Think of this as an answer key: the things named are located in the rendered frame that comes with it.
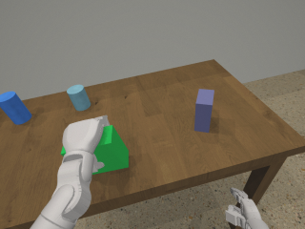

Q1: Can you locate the right robot forearm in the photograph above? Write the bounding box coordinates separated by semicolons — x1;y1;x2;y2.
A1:
245;218;269;229

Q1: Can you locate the table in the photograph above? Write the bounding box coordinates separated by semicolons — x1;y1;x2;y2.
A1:
0;59;305;229

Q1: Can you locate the robot left hand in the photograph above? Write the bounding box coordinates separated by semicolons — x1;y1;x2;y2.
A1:
62;115;110;173

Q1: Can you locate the left robot forearm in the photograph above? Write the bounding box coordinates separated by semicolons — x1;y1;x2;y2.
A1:
30;150;94;229

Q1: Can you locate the sponge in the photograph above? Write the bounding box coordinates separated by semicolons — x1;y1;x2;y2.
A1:
61;125;129;175

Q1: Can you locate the robot right hand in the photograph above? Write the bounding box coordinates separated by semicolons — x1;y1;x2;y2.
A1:
225;187;262;229

